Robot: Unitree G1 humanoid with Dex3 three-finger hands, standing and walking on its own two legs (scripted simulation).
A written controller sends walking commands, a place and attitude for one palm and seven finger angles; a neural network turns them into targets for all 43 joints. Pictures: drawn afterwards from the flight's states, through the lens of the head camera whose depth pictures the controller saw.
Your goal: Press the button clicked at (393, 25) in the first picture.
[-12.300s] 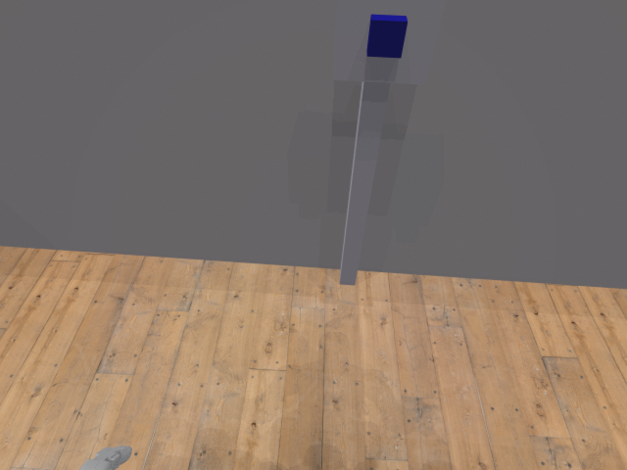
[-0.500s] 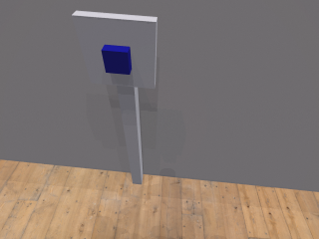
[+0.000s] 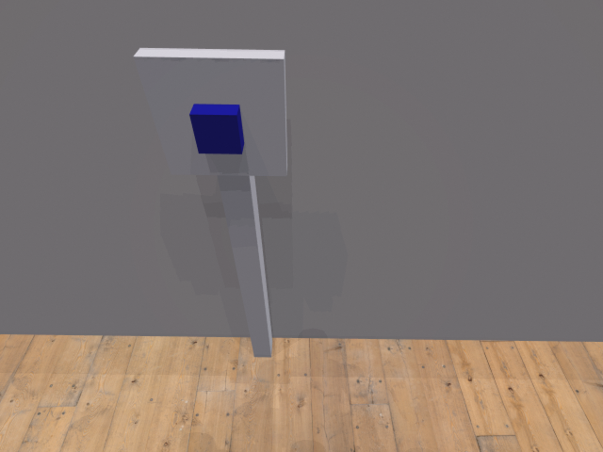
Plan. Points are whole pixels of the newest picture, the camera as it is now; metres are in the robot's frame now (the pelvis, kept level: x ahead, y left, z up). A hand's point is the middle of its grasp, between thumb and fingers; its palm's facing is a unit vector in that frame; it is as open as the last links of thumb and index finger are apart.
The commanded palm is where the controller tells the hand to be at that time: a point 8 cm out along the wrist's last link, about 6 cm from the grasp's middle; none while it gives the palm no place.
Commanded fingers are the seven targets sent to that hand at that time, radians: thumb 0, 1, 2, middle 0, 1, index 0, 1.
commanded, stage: come to a stop and stand still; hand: left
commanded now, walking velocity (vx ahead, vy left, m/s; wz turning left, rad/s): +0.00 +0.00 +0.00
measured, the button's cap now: (218, 128) +0.53 +0.16 +0.17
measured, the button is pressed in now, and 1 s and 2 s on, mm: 0 0 0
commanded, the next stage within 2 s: look again from close up in 0.02 s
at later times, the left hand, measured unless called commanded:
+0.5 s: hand out of the picture -0.01 +0.19 -0.18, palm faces +0.02 -0.98 -0.21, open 7.4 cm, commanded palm none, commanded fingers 0.00 0.90 0.90 -0.20 -0.30 -0.20 -0.30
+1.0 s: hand (186, 357) +0.23 +0.16 +0.03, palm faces +0.18 -0.98 -0.07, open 6.5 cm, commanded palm +0.12 +0.22 -0.03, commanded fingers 0.00 0.90 0.90 -0.58 -0.72 -0.58 -0.72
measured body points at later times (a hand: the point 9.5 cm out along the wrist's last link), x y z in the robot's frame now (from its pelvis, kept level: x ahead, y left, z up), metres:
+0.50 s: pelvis +0.00 +0.02 -0.01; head +0.00 +0.00 +0.44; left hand -0.01 +0.24 -0.16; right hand +0.00 -0.20 -0.17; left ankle +0.02 +0.09 -0.74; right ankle +0.00 -0.11 -0.74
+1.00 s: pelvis +0.02 -0.01 -0.02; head +0.01 -0.03 +0.43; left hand +0.21 +0.21 +0.03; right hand +0.17 -0.26 -0.11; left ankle +0.02 +0.09 -0.74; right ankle +0.00 -0.11 -0.74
